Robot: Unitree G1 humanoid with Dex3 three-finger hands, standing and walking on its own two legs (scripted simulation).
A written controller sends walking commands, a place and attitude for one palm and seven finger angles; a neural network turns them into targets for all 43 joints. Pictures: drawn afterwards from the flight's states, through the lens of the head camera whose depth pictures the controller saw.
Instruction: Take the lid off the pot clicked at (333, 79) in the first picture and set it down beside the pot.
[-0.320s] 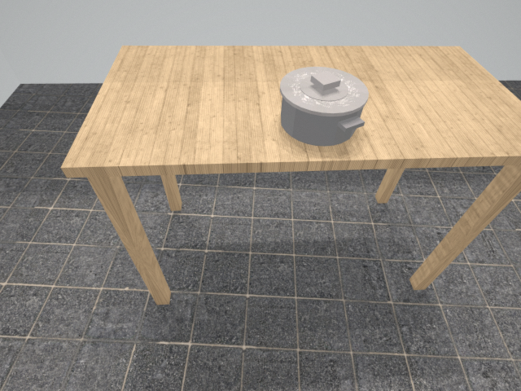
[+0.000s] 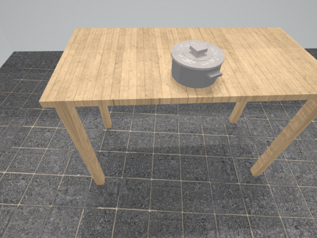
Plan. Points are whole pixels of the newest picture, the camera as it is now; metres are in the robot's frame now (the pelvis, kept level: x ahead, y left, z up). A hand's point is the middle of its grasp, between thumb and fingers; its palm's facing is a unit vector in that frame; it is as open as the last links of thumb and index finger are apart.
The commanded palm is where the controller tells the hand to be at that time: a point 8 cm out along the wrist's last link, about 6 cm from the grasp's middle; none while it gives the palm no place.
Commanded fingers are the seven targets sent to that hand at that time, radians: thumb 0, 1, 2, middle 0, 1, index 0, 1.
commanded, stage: look at it before walking up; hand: left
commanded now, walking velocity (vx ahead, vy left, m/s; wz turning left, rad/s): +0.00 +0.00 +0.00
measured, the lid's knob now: (198, 48) +0.72 -0.10 +0.12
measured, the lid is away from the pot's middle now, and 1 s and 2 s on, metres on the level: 0.00 0.00 0.00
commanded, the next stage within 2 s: walk to a spot facing it in 0.32 s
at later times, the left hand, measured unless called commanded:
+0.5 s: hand out of the picture +0.00 +0.15 -0.18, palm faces +0.04 -0.98 -0.18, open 7.4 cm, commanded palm none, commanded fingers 0.00 0.90 0.90 -0.20 -0.30 -0.20 -0.30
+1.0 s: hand out of the picture +0.07 +0.13 -0.15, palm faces -0.15 -0.95 -0.28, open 7.4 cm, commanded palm none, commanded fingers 0.00 0.90 0.90 -0.20 -0.30 -0.20 -0.30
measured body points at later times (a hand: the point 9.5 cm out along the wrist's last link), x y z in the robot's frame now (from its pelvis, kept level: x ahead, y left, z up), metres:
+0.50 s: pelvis +0.00 -0.01 +0.00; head +0.02 -0.01 +0.45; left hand +0.00 +0.21 -0.16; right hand +0.00 -0.23 -0.16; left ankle +0.00 +0.11 -0.74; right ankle +0.00 -0.13 -0.74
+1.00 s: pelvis +0.02 -0.06 +0.00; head +0.06 -0.10 +0.45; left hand +0.08 +0.18 -0.13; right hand +0.06 -0.32 -0.15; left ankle +0.02 +0.12 -0.66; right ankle +0.00 -0.12 -0.74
